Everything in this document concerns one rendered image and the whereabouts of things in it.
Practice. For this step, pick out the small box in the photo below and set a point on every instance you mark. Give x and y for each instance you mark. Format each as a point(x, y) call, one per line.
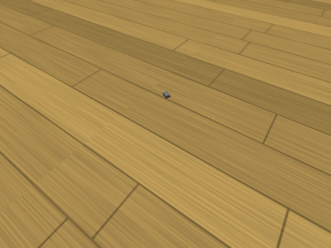
point(166, 94)

